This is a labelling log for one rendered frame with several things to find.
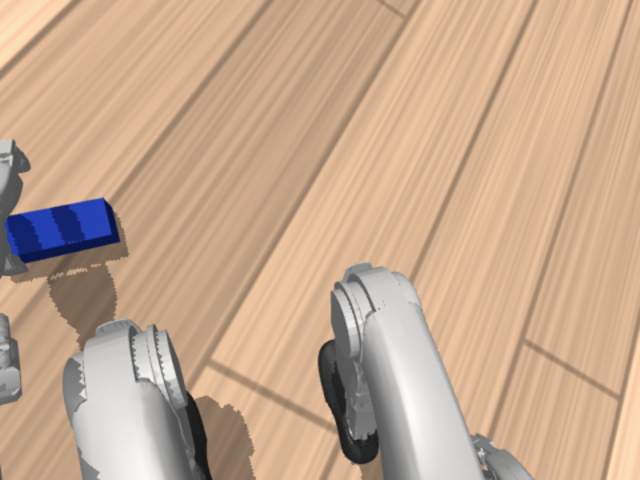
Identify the left robot foot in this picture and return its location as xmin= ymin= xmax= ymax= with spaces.
xmin=185 ymin=391 xmax=212 ymax=480

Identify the left robot hand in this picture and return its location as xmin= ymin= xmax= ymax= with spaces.
xmin=0 ymin=139 xmax=31 ymax=276

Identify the right robot hand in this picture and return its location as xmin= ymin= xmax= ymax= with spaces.
xmin=470 ymin=433 xmax=534 ymax=480

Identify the left robot arm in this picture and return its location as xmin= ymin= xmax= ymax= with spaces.
xmin=0 ymin=221 xmax=22 ymax=480

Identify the right robot foot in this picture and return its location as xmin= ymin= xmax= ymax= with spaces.
xmin=318 ymin=339 xmax=379 ymax=464

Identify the carton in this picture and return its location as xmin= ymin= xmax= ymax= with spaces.
xmin=4 ymin=198 xmax=120 ymax=263

